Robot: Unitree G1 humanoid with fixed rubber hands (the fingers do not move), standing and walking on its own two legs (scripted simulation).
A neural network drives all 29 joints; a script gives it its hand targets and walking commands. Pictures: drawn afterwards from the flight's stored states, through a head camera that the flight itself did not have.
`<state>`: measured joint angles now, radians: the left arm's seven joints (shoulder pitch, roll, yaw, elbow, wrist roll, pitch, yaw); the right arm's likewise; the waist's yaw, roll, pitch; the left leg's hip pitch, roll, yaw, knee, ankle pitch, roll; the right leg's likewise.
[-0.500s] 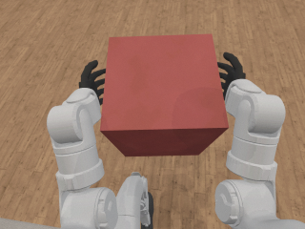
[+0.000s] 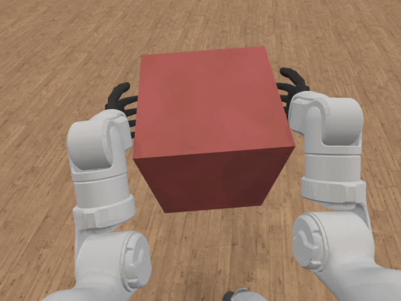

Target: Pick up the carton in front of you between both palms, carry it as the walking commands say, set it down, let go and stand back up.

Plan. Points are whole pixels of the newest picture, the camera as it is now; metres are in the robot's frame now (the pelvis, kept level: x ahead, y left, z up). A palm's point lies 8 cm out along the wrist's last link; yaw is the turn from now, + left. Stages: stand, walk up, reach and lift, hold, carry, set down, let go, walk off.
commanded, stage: carry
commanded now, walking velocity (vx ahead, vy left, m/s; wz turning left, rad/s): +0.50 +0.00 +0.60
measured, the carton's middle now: (208, 139) +0.39 -0.03 +0.12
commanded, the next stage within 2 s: none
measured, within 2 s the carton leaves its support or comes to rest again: neither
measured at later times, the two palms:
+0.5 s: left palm (115, 86) +0.62 +0.18 +0.09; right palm (232, 78) +0.62 -0.12 +0.10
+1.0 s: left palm (172, 37) +0.86 +0.02 +0.10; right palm (267, 44) +0.78 -0.27 +0.09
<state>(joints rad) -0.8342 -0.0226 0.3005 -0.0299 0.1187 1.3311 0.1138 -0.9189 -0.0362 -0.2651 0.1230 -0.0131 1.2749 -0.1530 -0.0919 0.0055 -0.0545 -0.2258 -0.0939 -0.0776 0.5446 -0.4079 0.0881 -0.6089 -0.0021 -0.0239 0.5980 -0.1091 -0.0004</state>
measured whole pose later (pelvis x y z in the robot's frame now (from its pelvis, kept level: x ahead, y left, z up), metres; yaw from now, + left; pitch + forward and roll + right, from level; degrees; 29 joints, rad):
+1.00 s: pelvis +0.57 -0.05 +0.01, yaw -18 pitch +3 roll +0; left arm -0.15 -0.13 0.11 -0.29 0.11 1.22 0.10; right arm -0.16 0.13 -0.12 -0.27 -0.12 1.20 -0.09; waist 0.04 0.02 -0.12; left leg -0.57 0.14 0.04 0.98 -0.34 -0.10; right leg -0.20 0.10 -0.08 0.33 -0.20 -0.12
